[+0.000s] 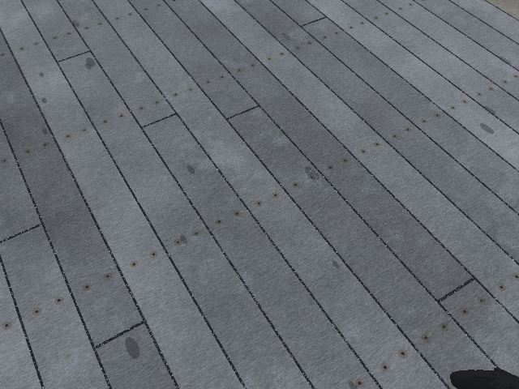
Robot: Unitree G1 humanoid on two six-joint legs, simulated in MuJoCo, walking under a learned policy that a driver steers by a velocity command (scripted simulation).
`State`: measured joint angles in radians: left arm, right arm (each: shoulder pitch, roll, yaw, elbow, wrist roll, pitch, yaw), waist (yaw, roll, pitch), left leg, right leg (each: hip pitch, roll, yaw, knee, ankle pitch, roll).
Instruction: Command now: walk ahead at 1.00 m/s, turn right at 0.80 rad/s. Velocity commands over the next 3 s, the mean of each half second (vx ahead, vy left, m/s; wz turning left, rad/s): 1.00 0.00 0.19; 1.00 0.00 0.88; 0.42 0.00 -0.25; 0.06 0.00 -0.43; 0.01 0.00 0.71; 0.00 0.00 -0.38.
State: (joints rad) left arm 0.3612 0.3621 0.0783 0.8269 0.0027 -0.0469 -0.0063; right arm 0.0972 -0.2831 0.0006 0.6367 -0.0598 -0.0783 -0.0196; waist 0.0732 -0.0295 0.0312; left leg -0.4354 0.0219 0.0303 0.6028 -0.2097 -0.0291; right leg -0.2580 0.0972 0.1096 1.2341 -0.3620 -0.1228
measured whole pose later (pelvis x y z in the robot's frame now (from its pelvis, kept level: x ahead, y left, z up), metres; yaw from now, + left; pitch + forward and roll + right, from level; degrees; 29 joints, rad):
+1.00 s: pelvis +0.92 +0.13 +0.01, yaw +35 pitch +1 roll +0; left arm 0.02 0.24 -0.03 0.59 0.05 -0.06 -0.02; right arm 0.46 -0.31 -0.07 0.84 0.00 -0.04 0.01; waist -0.08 0.00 0.04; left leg -0.05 -0.22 -0.13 0.36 -0.29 0.18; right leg -0.73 -0.15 0.09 0.89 -0.14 0.07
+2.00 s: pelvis +1.30 +0.31 +0.02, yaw +12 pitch +2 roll +0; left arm 0.12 0.26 0.04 0.64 -0.01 0.03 0.03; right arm 0.23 -0.28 -0.06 0.73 0.03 0.02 -0.01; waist -0.07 0.00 0.05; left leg -0.35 -0.05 -0.13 0.48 -0.15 0.00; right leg -0.26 0.03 0.09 0.52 -0.31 0.05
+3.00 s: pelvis +1.32 +0.33 +0.01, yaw +21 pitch +2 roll +2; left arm 0.18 0.30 0.09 0.64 -0.03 0.08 -0.02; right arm 0.10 -0.30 -0.10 0.71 0.01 0.03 -0.02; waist 0.01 0.02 0.07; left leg -0.24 0.12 0.30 0.57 -0.33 -0.01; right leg -0.33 -0.07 -0.09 0.63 -0.30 -0.01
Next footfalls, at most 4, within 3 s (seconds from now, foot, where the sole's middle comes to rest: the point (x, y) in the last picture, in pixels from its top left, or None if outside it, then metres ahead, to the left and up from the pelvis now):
0.30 right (336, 385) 0.47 -0.12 -0.76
0.74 left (248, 240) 0.87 0.13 -0.76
1.16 right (230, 131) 1.32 0.23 -0.76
1.62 left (173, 118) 1.37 0.45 -0.76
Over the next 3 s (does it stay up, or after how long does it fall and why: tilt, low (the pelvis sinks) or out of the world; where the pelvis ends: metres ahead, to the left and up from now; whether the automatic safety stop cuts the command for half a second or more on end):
stays up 1.32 0.33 0.01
